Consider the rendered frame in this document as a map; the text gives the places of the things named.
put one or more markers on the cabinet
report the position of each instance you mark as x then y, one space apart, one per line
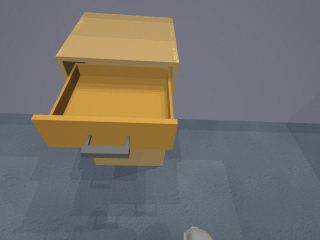
129 40

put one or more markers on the robot right thigh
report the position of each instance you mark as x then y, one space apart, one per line
196 234

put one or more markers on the drawer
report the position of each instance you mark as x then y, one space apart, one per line
110 102

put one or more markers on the handle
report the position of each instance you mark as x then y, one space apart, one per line
95 151

